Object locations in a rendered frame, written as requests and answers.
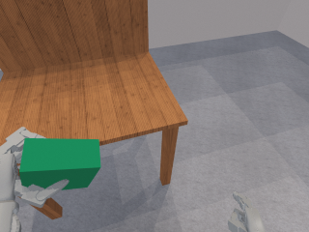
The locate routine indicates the robot left hand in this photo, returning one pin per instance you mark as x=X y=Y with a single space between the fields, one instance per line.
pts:
x=11 y=155

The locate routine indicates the table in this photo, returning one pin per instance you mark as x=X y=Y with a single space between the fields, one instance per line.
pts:
x=81 y=69

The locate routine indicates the robot left forearm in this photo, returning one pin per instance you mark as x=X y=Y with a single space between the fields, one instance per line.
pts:
x=9 y=221

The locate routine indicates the sponge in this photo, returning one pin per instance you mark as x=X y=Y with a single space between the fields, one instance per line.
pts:
x=46 y=161

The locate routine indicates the robot right hand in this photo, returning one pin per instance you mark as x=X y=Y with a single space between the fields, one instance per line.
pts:
x=249 y=220

